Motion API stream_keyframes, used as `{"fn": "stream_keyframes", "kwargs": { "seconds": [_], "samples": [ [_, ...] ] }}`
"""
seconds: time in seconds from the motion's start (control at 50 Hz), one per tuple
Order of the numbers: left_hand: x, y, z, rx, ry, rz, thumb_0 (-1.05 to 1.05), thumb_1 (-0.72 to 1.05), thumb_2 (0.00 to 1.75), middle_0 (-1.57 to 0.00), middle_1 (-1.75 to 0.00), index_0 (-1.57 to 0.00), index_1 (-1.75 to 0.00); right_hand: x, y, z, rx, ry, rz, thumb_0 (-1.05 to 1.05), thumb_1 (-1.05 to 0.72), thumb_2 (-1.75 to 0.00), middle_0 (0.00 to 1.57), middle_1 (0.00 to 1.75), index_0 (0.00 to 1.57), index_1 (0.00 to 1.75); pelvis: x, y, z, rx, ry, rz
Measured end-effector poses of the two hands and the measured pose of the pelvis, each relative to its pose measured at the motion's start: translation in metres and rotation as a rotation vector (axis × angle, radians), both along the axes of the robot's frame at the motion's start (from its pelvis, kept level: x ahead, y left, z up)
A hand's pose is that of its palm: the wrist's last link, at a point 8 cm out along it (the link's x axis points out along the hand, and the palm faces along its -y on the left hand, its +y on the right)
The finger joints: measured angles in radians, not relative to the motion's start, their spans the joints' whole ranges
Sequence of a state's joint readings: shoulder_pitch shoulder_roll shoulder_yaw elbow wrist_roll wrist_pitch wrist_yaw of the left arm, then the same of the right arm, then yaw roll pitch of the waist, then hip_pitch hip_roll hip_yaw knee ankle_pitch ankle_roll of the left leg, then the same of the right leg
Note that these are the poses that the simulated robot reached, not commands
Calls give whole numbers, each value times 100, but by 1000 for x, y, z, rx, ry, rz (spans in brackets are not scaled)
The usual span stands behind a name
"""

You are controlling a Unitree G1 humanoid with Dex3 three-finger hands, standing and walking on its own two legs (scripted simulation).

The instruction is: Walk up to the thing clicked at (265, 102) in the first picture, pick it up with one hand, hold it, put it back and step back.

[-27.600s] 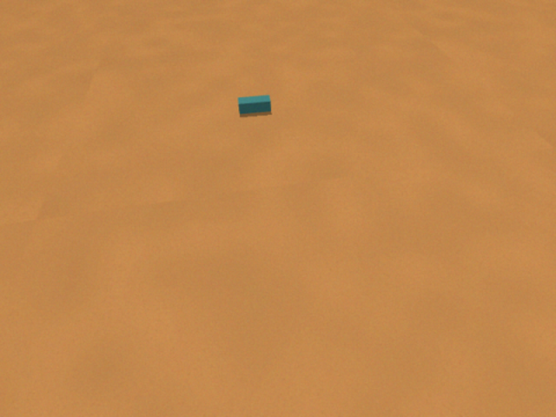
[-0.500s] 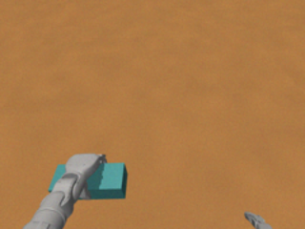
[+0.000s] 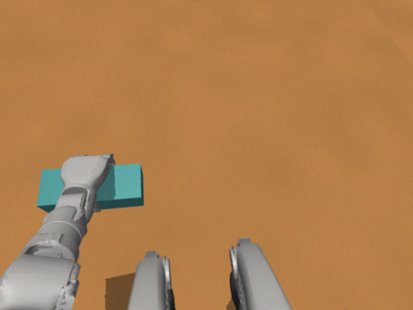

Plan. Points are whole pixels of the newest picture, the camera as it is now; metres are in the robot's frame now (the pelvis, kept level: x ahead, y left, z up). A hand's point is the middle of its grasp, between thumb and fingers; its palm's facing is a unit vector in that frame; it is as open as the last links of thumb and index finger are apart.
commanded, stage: crouch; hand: left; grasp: from above
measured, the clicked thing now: (96, 188) +0.42 +0.23 -0.15
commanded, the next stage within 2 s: lower in 1.22 s
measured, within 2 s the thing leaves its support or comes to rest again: neither
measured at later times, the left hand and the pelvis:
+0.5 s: hand (114, 197) +0.44 +0.23 -0.31, palm faces -0.44 +0.01 -0.90, open 10.9 cm; pelvis -0.02 +0.00 -0.16, yaw -1 degrees
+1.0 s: hand (120, 198) +0.46 +0.23 -0.39, palm faces -0.46 +0.01 -0.89, open 10.9 cm; pelvis -0.03 +0.00 -0.22, yaw -3 degrees
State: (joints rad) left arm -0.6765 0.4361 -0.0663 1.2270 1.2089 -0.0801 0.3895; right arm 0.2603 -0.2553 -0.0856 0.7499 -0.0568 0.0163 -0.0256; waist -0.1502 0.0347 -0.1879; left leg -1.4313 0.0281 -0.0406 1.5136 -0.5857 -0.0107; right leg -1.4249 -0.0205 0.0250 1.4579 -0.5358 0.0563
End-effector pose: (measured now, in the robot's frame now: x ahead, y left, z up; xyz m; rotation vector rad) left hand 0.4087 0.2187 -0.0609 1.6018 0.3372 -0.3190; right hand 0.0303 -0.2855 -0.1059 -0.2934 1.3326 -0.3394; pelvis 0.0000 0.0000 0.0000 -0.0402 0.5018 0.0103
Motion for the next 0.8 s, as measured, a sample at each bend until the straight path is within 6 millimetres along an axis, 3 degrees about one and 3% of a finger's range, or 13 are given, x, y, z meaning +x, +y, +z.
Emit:
{"fn": "stream_keyframes", "kwargs": {
  "seconds": [0.14, 0.34, 0.56, 0.8],
  "samples": [
    [7, 2, -71, -14, 59, 3, -1, -11, 55, -60, -66, -62, -61, -15, 18, -59, 42, 33, 3, 1, -90, -90, 20, 30, 20, 30, -11, 4, -54, -12, 78, 5],
    [20, 4, -156, -45, 61, -28, -1, -12, 56, -61, -66, -63, -60, -3, 20, -125, 68, 42, 106, 1, -90, -90, 21, 30, 20, 30, -17, 1, -121, -29, 147, 16],
    [44, 11, -207, -37, 44, 18, -1, -15, 60, -61, -66, -64, -60, 2, 5, -163, 52, 65, 149, 0, -91, -90, 20, 30, 20, 30, -19, -4, -166, -42, 165, 11],
    [54, 11, -246, -55, 75, 8, -1, -14, 59, -61, -66, -63, -60, -25, 2, -186, 58, 140, 130, 0, -91, -91, 20, 30, 20, 30, -22, -4, -198, -51, 156, 1]
  ]
}}
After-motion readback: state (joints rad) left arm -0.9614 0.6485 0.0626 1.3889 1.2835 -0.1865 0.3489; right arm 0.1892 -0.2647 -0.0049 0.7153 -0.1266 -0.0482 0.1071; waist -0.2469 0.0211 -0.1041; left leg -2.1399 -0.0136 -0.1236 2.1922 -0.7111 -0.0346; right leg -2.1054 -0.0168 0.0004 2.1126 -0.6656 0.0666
